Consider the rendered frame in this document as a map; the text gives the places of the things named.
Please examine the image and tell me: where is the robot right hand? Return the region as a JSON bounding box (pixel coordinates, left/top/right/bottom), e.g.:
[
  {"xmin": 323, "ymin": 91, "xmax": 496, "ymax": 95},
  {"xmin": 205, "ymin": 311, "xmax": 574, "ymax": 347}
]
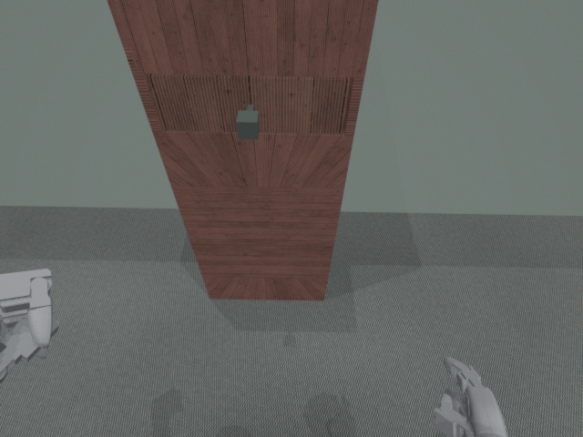
[{"xmin": 435, "ymin": 357, "xmax": 507, "ymax": 437}]

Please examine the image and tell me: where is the robot left hand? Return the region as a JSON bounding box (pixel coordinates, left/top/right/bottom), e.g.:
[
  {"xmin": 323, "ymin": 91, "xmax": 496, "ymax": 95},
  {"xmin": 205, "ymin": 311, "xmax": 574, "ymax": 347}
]
[{"xmin": 0, "ymin": 269, "xmax": 59, "ymax": 383}]

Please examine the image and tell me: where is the handle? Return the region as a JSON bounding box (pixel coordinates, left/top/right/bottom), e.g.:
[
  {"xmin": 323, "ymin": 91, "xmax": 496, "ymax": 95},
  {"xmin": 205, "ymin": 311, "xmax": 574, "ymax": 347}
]
[{"xmin": 236, "ymin": 105, "xmax": 260, "ymax": 139}]

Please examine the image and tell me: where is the drawer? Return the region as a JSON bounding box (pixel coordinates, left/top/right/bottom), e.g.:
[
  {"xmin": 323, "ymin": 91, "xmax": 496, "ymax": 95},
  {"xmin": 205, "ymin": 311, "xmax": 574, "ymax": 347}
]
[{"xmin": 147, "ymin": 74, "xmax": 351, "ymax": 134}]

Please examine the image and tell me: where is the cabinet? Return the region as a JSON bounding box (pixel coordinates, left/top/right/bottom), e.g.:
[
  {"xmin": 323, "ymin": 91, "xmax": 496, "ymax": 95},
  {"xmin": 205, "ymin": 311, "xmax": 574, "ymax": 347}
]
[{"xmin": 107, "ymin": 0, "xmax": 379, "ymax": 300}]

